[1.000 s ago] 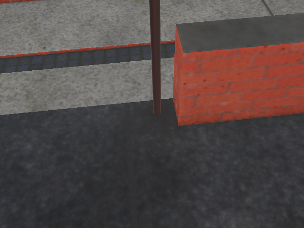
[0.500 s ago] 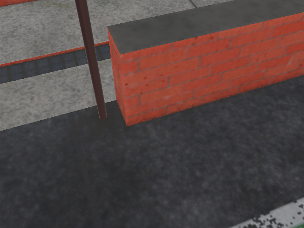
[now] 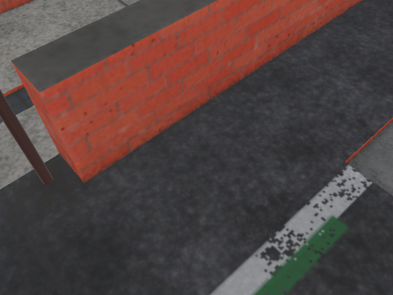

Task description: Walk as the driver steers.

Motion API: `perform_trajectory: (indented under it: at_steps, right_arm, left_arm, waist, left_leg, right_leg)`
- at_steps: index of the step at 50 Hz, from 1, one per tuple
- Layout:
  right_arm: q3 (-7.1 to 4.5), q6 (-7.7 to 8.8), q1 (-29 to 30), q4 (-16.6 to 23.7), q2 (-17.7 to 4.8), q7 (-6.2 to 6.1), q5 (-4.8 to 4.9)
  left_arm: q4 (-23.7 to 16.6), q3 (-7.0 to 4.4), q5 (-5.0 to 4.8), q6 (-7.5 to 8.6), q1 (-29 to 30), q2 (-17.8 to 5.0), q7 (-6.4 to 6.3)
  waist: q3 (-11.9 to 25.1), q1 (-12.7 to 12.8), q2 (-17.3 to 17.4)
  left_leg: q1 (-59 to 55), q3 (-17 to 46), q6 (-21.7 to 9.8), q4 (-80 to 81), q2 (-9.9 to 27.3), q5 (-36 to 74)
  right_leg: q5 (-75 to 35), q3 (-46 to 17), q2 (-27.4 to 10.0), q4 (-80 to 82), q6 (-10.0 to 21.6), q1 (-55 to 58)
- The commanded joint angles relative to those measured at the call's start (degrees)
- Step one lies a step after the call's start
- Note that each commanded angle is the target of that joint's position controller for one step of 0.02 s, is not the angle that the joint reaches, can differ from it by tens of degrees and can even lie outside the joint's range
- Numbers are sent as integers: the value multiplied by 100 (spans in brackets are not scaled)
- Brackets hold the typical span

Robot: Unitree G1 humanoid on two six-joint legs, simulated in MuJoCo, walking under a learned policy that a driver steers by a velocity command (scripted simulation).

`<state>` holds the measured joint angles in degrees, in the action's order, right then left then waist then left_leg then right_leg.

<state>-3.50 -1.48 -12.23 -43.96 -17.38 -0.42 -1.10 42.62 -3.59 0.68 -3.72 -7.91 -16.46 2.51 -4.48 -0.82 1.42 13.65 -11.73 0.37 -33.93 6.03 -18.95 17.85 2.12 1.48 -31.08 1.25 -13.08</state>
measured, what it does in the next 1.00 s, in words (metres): steps on the spot, turning right: left foot, then right foot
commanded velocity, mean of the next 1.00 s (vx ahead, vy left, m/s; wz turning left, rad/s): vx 0.07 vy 0.00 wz -0.36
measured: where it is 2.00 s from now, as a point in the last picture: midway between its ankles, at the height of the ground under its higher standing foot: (249, 278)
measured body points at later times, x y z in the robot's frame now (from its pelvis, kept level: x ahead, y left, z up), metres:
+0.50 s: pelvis +0.00 +0.00 +0.01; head +0.04 -0.01 +0.46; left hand +0.17 +0.25 -0.11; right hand +0.07 -0.31 -0.09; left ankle +0.04 +0.11 -0.71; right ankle -0.01 -0.09 -0.73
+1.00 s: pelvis +0.04 -0.01 +0.01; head +0.04 -0.02 +0.46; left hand +0.18 +0.23 -0.11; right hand +0.00 -0.29 -0.12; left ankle +0.06 +0.10 -0.70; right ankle -0.05 -0.07 -0.73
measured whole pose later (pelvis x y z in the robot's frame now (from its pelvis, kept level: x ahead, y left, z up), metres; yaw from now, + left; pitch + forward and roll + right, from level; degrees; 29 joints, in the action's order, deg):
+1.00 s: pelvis +0.04 -0.01 +0.01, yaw -20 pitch +0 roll +0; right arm -2.8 -0.9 -17.7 -48.6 -16.4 0.7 -1.3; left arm 52.1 -1.2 1.6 1.7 -16.7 -15.3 -0.3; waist -0.5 0.2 1.8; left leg 17.9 0.2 -3.6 -42.7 -1.0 -23.0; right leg 16.2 -0.7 3.8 -20.0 4.4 -3.3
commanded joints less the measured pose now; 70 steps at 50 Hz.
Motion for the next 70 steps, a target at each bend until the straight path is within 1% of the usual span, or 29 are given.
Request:
perform_trajectory:
  at_steps: [1, 2, 3, 4, 6, 18, 25, 26, 27, 28, 29, 30, 32, 35, 40, 45, 46, 47, 48, 49, 52, 57, 62, 64, 66, 67, 68, 69, 70]
  right_arm:
    - [-54, -53, 97, 737, -241, -1, -33]
    - [-79, -142, 378, 689, -485, -91, -59]
    - [-94, -172, 323, 627, -507, -82, 25]
    - [-114, -138, 248, 538, -556, -59, 80]
    - [-163, -108, 48, 427, -709, -25, -57]
    - [-80, -142, 445, 677, -521, -74, 14]
    - [9, -31, -56, 613, -421, -156, 100]
    - [30, 13, -258, 548, -372, -186, 59]
    - [11, 67, -165, 591, -616, -238, -33]
    - [-33, 79, 222, 786, -1082, -228, -39]
    - [-67, 55, 66, 680, -1104, -161, -28]
    - [24, 75, 161, 661, -794, -112, 15]
    - [124, 108, 578, 674, -493, -95, 7]
    - [145, 134, 336, 498, -477, -123, 12]
    - [-48, 32, -535, 43, -838, 13, -42]
    - [-123, 52, -183, -82, -720, 65, 34]
    - [-68, 116, 48, 19, -485, 74, 34]
    - [82, 207, 413, 302, 24, 120, 56]
    - [12, 242, 829, 490, -354, 85, -40]
    - [-62, 268, 770, 425, -574, 103, -48]
    - [-71, 319, 260, 102, -558, 270, -91]
    - [61, 294, 996, 399, -232, 364, -101]
    - [133, 272, 1431, 638, -188, 335, -64]
    - [70, 292, 906, 487, -308, 246, -65]
    - [-71, 374, -704, -59, -542, 117, -81]
    - [-190, 416, -1627, -272, -957, 23, -194]
    - [-288, 433, -1782, -336, -1515, 44, -246]
    - [-244, 407, -1378, -346, -1206, 100, -13]
    - [-158, 423, -695, -253, -862, 115, 30]
  left_arm:
    - [-309, -418, 15, 217, -724, -1824, -129]
    - [-205, -435, -47, 219, -1116, -1613, -133]
    - [-213, -324, -55, 206, -825, -1287, -168]
    - [-276, -238, -45, 175, -364, -1030, -206]
    - [-363, -170, -71, 168, -42, -853, -272]
    - [-256, -270, 29, 195, -691, -1159, -227]
    - [-216, -200, 18, 148, -332, -999, -235]
    - [-208, -161, -45, 142, -238, -924, -265]
    - [-211, -76, -62, 166, -397, -655, -285]
    - [-222, -9, -70, 194, -832, -381, -300]
    - [-129, -136, 49, 149, -669, -867, -347]
    - [-68, -170, 57, 127, -657, -914, -337]
    - [105, -139, 7, 91, -711, -745, -249]
    - [239, -45, 2, 65, -642, -567, -194]
    - [244, 71, 89, 156, -82, -571, -167]
    - [696, 167, 76, 422, -906, -293, -245]
    - [841, 120, 109, 495, -1372, -518, -306]
    - [894, 18, 154, 546, -1912, -1024, -370]
    - [1042, -104, 118, 567, -1925, -1362, -353]
    - [1011, -31, 100, 608, -1618, -1039, -331]
    - [960, 92, 51, 752, -1250, -617, -293]
    - [1272, 140, 9, 839, -1637, -538, -243]
    - [1511, 124, 25, 856, -1854, -720, -279]
    - [1529, 111, 32, 859, -1709, -810, -311]
    - [1531, 90, 45, 813, -1600, -875, -322]
    - [1412, 166, 42, 826, -1687, -639, -302]
    - [1298, 280, -70, 830, -2277, 52, -251]
    - [1318, 119, 61, 832, -1857, -566, -250]
    - [1199, 77, 44, 848, -1523, -616, -213]
  waist:
    - [630, 243, -1932]
    - [856, 601, -1069]
    - [605, 363, -860]
    - [362, 151, -745]
    - [459, 23, -939]
    - [553, 283, -765]
    - [721, -7, -826]
    - [693, -164, -713]
    - [689, -32, -74]
    - [707, 282, 1020]
    - [656, 45, 919]
    - [466, 158, 522]
    - [298, 305, 606]
    - [378, 161, 725]
    - [191, -274, 922]
    - [112, 335, 405]
    - [243, 563, -7]
    - [514, 830, -1242]
    - [-369, 891, -1142]
    - [-738, 612, -622]
    - [-397, 271, -763]
    - [-381, 333, -676]
    - [-412, 347, -753]
    - [-95, 36, -749]
    - [814, -686, -534]
    - [1457, -959, -18]
    - [2043, -537, 1433]
    - [1607, -469, 653]
    - [808, -169, 391]
  left_leg:
    - [2070, 248, 200, -1970, -505, -1843]
    - [2035, 1103, 190, -2797, -399, -1915]
    - [2071, 1263, 160, -3009, -323, -1471]
    - [1990, 1362, 139, -2828, -243, -922]
    - [1825, 1295, 188, -2770, -311, -377]
    - [1669, 1491, 208, -1523, -638, -401]
    - [-38, 1357, -79, 314, -843, -54]
    - [-599, 1384, -141, 1256, -761, 607]
    - [-978, 2171, -274, 1866, -2, 625]
    - [-1203, 3637, -726, 2130, 1286, 1520]
    - [-477, 3867, -1368, 1978, 1560, 1809]
    - [-210, 3565, -1414, 2006, 1316, 1693]
    - [-61, 2712, -1087, 1954, 658, 1622]
    - [-560, 2328, -1049, 1738, 413, 2262]
    - [-982, 3013, -1253, 2311, 566, -914]
    - [395, 2536, -976, 1835, 205, -1015]
    - [1423, 2215, -756, 1145, -29, -1112]
    - [2466, 1293, -462, -519, -701, -1200]
    - [3241, 1068, -447, -1193, -788, -1129]
    - [3325, 1371, -459, -1633, -445, -704]
    - [3009, 1209, -307, -2053, -266, 121]
    - [2769, 791, -57, -1617, -258, 847]
    - [1851, 587, -360, -352, -462, 1129]
    - [1017, 532, -563, -114, -711, 920]
    - [-923, 536, -776, 427, -928, 967]
    - [-2332, 1746, -998, 642, 172, -95]
    - [-3262, 4805, -1633, 1524, 1774, -919]
    - [-2587, 5292, -1613, 2024, 1602, -1087]
    - [-1783, 4290, -1531, 2036, 1472, -952]
  right_leg:
    - [-3627, -3360, -2337, 1423, 1183, 1377]
    - [-3896, -3020, -2339, 1198, 1693, 1354]
    - [-3579, -2509, -1974, 1196, 1634, 1112]
    - [-3061, -2100, -1532, 1293, 1365, 835]
    - [-3159, -1791, -1080, 1278, 1132, 840]
    - [-2184, -2848, -1028, 1142, 1279, 766]
    - [-2848, -3029, -766, 719, 851, 212]
    - [-2296, -2971, -587, 586, 606, -75]
    - [-1191, -2608, -245, 137, 265, -474]
    - [728, -1618, 700, -701, -10, -1066]
    - [1559, -1224, 759, -1600, -55, -924]
    - [1344, -1331, 624, -2066, -86, -818]
    - [790, -1251, 542, -2342, -200, -693]
    - [755, -1013, 473, -1812, -367, -702]
    - [1117, -287, 262, -726, -171, -820]
    - [-189, -5, 242, 1452, 397, 1320]
    - [141, -696, -275, 1605, 557, 2375]
    - [1878, -2632, -1635, 2285, 910, 3022]
    - [2251, -3683, -2350, 2737, 1415, 2182]
    - [2052, -3346, -2170, 2693, 1481, 1954]
    - [279, -2048, -1409, 2686, 1117, 1981]
    - [-2046, -1105, -1088, 2543, 1077, 1483]
    - [-3304, -883, -1291, 2399, 934, 1449]
    - [-4949, -708, -1334, 1681, 765, 1587]
    - [-5570, -414, -1073, -347, 558, 1240]
    - [-3675, -247, -739, -2036, 485, 131]
    - [885, -201, 395, -4030, 280, -1592]
    - [862, -935, 205, -4515, 432, -1975]
    - [311, -799, -139, -4450, 486, -2120]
